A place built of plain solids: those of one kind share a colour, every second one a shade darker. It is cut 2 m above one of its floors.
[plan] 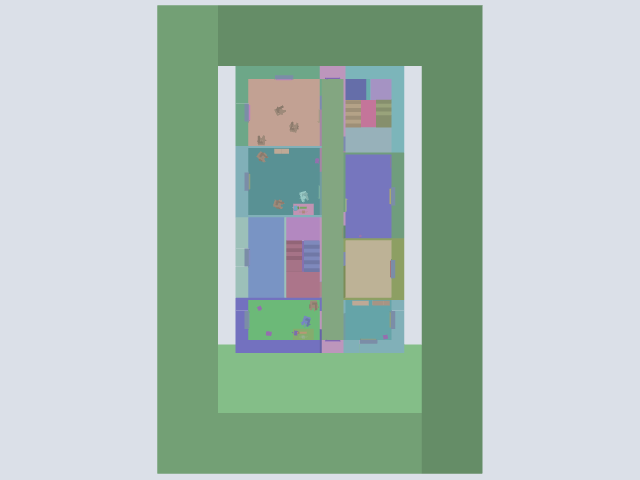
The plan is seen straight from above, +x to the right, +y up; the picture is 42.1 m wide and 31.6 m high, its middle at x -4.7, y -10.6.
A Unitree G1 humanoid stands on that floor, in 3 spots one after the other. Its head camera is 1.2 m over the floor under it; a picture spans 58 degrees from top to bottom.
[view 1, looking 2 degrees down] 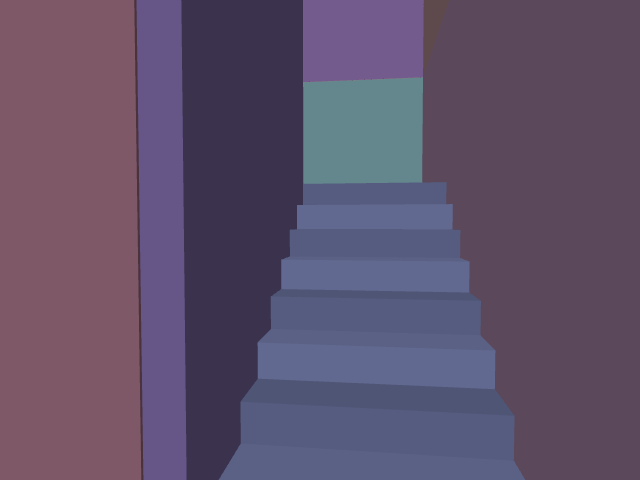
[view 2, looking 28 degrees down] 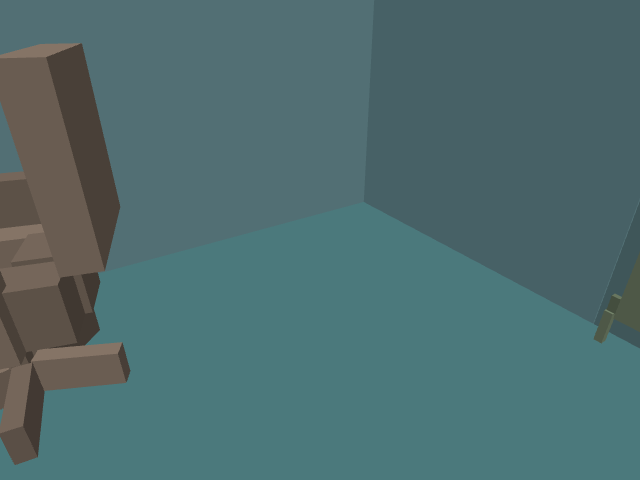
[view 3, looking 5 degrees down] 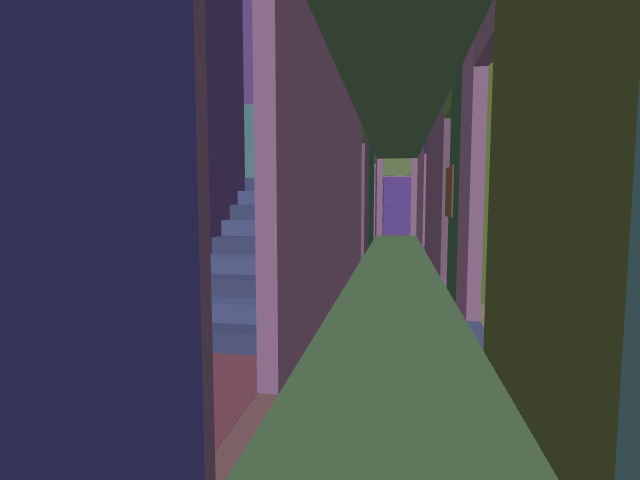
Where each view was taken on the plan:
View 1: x -5.23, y -13.83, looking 97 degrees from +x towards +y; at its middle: flightaSb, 2.68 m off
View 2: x -7.62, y -6.75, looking -123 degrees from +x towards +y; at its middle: floor_office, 2.56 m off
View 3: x -3.87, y -15.89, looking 100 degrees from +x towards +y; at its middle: wall_corr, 4.11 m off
